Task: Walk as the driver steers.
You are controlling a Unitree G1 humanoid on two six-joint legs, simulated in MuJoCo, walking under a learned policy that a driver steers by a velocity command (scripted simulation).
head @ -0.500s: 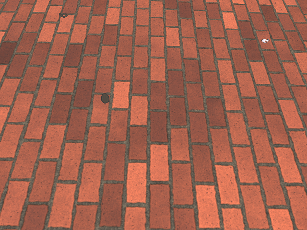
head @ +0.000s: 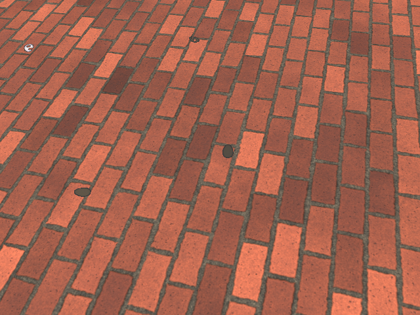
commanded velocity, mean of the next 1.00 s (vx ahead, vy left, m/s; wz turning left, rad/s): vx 0.08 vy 0.00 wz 0.05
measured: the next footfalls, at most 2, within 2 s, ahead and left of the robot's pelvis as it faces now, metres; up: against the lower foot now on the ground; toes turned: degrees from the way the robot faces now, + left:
left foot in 0.18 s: +0.01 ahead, +0.15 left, +0.00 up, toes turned -2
left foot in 1.26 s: +0.25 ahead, +0.12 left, +0.00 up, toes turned +1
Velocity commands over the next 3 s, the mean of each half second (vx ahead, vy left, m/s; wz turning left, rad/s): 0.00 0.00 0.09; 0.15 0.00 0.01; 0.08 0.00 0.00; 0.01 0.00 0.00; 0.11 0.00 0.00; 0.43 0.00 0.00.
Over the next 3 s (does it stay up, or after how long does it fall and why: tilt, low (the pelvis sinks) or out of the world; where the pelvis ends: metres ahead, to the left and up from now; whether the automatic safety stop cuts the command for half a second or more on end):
stays up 0.42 0.01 -0.02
